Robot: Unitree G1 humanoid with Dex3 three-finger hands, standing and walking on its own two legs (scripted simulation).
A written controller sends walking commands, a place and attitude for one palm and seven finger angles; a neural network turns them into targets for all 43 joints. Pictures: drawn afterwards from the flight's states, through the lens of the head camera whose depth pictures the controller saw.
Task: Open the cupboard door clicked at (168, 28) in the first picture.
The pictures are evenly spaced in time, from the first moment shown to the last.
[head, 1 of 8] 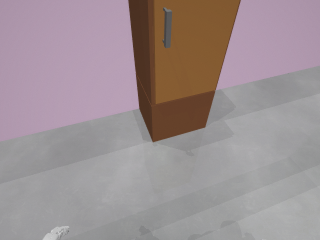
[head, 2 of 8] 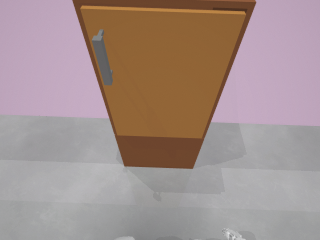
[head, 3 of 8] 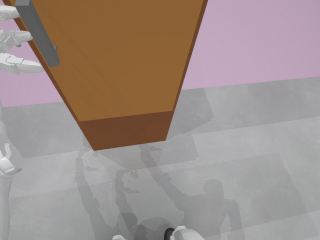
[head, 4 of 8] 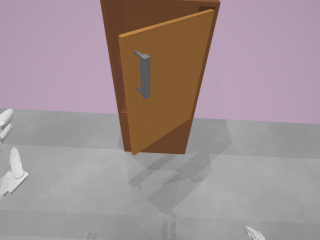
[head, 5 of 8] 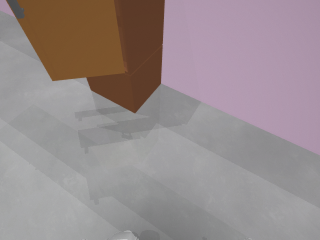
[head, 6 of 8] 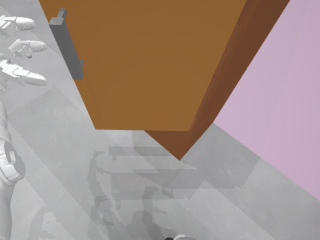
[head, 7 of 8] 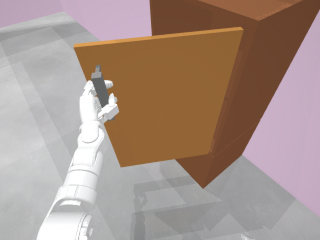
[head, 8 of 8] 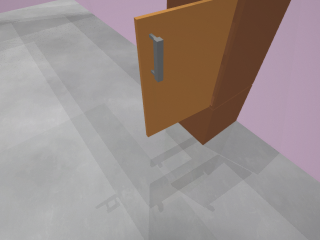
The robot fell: no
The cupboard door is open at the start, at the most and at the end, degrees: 0 87 84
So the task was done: yes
